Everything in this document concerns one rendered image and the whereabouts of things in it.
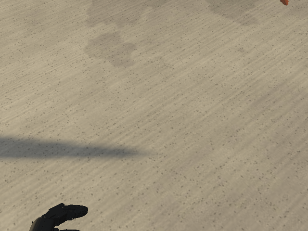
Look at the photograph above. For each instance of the left robot hand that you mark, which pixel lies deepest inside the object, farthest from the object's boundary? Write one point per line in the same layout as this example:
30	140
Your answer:
58	215

